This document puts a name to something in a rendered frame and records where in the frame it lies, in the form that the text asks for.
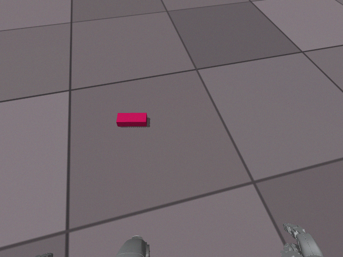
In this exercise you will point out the right robot hand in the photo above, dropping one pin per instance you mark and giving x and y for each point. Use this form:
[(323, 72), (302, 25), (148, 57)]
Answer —
[(306, 243)]

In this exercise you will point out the carton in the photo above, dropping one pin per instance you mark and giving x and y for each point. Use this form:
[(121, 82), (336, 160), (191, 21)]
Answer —
[(131, 119)]

